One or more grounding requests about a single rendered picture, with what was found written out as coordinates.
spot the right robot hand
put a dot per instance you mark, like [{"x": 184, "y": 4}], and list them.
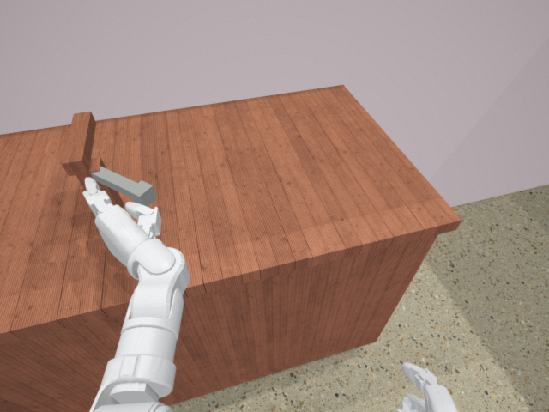
[{"x": 437, "y": 397}]

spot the robot left forearm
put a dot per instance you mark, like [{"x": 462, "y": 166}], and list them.
[{"x": 142, "y": 370}]

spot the tap lever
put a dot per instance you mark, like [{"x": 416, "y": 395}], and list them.
[{"x": 142, "y": 192}]

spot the counter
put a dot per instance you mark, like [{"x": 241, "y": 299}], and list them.
[{"x": 301, "y": 224}]

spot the left robot hand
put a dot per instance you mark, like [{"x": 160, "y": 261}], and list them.
[{"x": 119, "y": 231}]

